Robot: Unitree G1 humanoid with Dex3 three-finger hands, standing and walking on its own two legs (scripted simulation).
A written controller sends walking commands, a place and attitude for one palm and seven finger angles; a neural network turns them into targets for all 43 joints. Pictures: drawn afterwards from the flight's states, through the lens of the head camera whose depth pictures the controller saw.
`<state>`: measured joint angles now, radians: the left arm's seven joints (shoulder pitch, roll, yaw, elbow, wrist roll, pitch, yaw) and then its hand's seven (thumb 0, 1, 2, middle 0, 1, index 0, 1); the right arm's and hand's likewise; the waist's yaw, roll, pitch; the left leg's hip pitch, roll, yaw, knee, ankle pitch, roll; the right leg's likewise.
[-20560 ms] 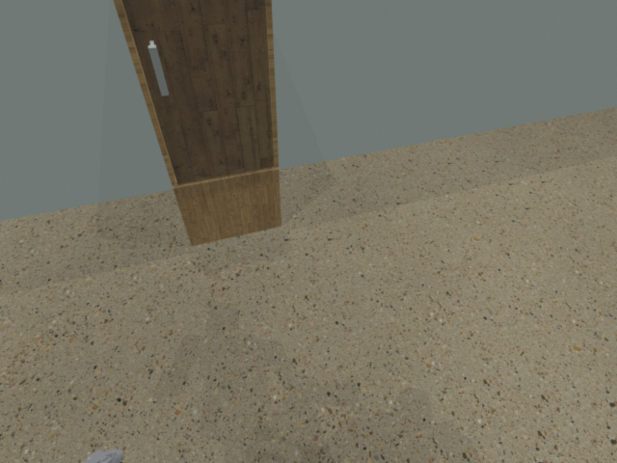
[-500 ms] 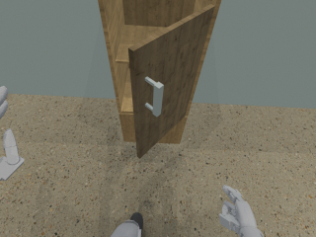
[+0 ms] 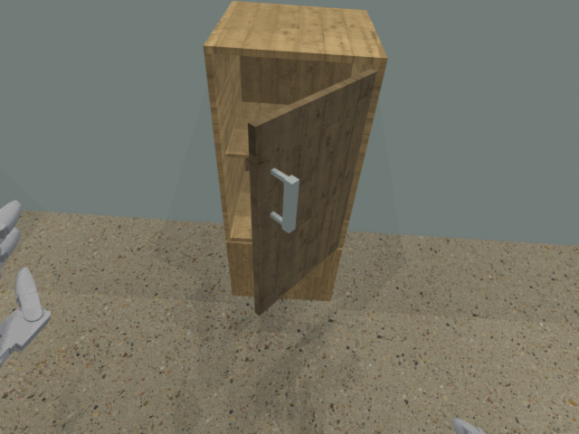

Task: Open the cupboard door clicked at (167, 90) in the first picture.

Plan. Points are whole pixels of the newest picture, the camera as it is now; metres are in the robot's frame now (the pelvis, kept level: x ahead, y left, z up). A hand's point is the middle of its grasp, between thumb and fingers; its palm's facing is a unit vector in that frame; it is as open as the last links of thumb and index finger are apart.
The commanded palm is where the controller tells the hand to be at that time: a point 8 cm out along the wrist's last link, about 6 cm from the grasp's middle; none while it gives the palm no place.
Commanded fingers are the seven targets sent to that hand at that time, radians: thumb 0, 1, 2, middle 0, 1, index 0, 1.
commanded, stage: stop stepping back and stand still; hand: left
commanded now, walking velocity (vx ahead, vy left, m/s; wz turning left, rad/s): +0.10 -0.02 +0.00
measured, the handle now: (282, 200) +0.54 +0.05 +0.02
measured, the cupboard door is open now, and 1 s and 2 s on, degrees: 49 49 49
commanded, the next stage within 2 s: let the arm hang, fingers relaxed in 0.36 s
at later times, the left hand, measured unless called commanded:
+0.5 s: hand (31, 348) +0.17 +0.29 +0.12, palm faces +0.36 -0.79 -0.50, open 7.4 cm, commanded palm none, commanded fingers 0.00 0.90 0.90 -0.20 -0.30 -0.20 -0.30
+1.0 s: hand out of the picture -0.07 +0.20 -0.17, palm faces +0.08 -0.97 -0.23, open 7.2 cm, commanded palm none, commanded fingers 0.00 0.90 0.90 -0.20 -0.30 -0.20 -0.30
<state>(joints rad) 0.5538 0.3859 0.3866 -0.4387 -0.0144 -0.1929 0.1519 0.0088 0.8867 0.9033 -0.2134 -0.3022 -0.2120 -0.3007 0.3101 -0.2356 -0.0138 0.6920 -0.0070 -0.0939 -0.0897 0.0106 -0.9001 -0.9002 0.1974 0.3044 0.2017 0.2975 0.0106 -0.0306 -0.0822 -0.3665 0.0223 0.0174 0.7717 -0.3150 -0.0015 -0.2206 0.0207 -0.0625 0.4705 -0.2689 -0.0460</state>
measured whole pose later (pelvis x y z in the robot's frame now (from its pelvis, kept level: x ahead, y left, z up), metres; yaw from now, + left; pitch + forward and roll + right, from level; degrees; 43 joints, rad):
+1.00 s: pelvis -0.05 +0.01 +0.00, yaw +3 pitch -1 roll +0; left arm 0.31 0.20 0.02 1.08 0.02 0.03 0.01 0.00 0.95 0.90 -0.20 -0.30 -0.20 -0.30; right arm 0.33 -0.16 0.00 1.07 -0.03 0.04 -0.01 0.01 -0.90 -0.90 0.19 0.30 0.20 0.30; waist 0.00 0.02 0.05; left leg -0.26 0.01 -0.01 0.49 -0.22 0.00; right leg -0.24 -0.01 -0.11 0.46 -0.20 -0.03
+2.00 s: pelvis -0.01 +0.01 +0.00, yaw +3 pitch -1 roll +0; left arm 0.28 0.13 0.02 1.15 0.01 0.00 0.03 0.00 0.91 0.90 -0.20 -0.30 -0.20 -0.30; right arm 0.28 -0.13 0.01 1.15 -0.02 0.01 -0.04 0.00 -0.91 -0.90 0.19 0.30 0.20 0.30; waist 0.00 0.01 0.04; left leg -0.16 0.01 0.00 0.42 -0.24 -0.01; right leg -0.16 -0.01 -0.10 0.43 -0.24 -0.03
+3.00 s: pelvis -0.01 -0.04 +0.00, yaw -16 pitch +1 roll +2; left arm 0.21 0.20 0.08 0.95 0.02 0.03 0.01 0.00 0.91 0.90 -0.20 -0.30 -0.20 -0.30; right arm 0.10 -0.23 -0.07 0.94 -0.01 0.06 -0.02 0.00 -0.91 -0.90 0.20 0.30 0.20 0.30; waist 0.03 0.01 0.11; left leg -0.47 0.05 0.02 1.09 -0.44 -0.06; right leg -0.27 0.05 0.05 0.53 -0.28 -0.07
